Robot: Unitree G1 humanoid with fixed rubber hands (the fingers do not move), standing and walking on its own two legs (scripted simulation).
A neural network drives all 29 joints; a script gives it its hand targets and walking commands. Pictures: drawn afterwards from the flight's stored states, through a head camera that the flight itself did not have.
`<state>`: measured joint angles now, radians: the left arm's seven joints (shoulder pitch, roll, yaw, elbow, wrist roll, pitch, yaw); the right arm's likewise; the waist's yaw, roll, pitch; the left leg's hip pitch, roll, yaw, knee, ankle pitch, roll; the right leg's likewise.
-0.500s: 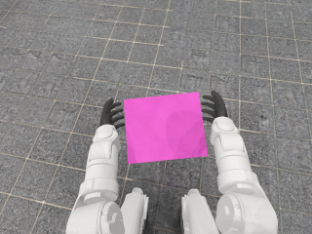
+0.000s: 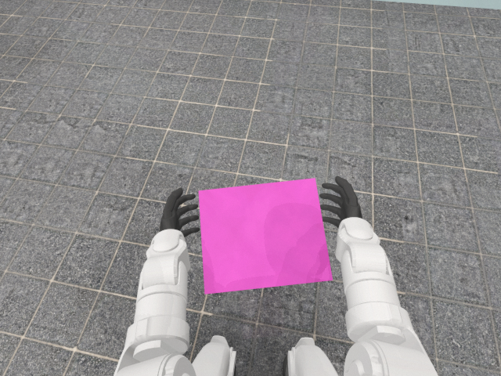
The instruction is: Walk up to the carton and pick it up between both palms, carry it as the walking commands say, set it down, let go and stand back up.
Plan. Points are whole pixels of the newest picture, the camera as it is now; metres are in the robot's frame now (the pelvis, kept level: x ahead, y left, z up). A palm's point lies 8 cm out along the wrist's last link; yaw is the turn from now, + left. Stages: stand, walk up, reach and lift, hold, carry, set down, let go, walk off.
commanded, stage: reach and lift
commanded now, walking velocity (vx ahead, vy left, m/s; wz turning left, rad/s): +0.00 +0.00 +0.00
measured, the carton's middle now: (262, 238) +0.38 +0.01 -0.12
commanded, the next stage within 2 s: none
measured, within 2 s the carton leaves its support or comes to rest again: neither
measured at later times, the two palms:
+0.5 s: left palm (152, 221) +0.34 +0.17 +0.05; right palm (359, 214) +0.36 -0.13 +0.05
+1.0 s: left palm (130, 211) +0.32 +0.17 +0.12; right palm (376, 205) +0.34 -0.13 +0.12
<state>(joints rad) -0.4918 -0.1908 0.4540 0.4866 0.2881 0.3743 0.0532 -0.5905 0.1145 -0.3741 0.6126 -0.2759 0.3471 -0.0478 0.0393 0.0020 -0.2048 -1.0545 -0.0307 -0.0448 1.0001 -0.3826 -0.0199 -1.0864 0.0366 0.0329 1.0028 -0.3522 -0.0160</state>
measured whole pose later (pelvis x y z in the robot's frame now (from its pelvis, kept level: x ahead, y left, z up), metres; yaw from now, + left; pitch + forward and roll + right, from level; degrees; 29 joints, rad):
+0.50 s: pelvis +0.02 +0.01 +0.06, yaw +0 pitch +14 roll +0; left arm -0.38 -0.19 0.40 0.42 0.31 0.45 0.03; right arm -0.45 0.15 -0.34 0.51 -0.32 0.41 0.00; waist 0.04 0.02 -0.12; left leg -0.62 -0.02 -0.05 0.66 -0.28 -0.01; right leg -0.65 0.03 0.04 0.66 -0.24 -0.01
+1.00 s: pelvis +0.03 +0.00 +0.08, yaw +0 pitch -1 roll +0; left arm -0.33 -0.17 0.32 0.35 0.31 0.64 0.04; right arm -0.35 0.16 -0.27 0.40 -0.31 0.60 0.01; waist 0.04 0.02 -0.06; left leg -0.22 -0.01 -0.06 0.44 -0.21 -0.01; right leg -0.24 0.03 0.04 0.44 -0.19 -0.01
